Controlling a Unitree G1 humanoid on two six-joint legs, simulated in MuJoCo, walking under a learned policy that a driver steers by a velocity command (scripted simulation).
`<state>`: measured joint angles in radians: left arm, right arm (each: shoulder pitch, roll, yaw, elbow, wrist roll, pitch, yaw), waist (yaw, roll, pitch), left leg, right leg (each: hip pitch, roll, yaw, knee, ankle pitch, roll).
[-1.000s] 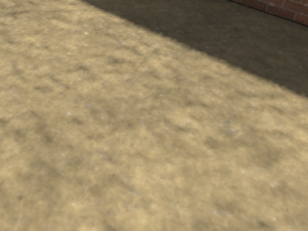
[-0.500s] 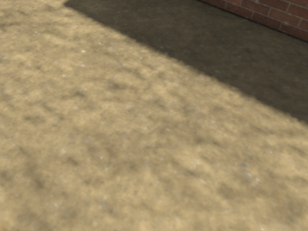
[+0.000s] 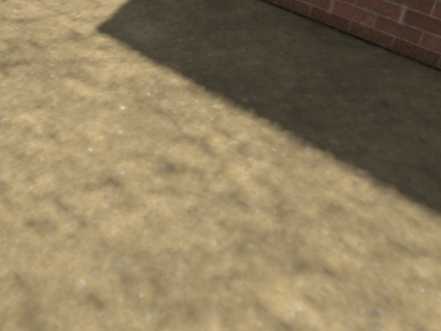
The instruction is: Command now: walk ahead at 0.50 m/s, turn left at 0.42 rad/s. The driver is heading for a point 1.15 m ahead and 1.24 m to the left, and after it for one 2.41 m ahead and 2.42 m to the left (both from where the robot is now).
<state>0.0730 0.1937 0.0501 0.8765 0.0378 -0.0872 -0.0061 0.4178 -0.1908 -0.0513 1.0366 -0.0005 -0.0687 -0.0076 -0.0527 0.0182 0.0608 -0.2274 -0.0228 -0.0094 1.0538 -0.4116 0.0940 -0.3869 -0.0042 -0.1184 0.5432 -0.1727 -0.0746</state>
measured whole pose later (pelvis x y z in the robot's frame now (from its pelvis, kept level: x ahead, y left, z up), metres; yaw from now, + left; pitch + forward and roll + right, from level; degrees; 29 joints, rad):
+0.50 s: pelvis +0.25 +0.05 -0.01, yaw +17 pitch +0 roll +0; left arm 0.41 0.20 0.06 0.99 0.02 -0.06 0.02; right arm 0.04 -0.21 -0.06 0.82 -0.04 -0.03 0.04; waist 0.03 0.00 0.07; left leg -0.44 -0.05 0.14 0.61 -0.19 0.17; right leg -0.04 -0.12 -0.29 0.81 -0.46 0.01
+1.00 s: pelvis +0.51 +0.13 +0.00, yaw +35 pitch +2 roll +0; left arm -0.01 0.24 0.02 0.70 0.03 -0.05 -0.02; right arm 0.48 -0.28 -0.07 0.89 -0.01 -0.05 -0.01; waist -0.11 -0.02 0.04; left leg 0.08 -0.13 -0.22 0.34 -0.42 0.11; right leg -0.54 -0.01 0.01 0.55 -0.09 -0.01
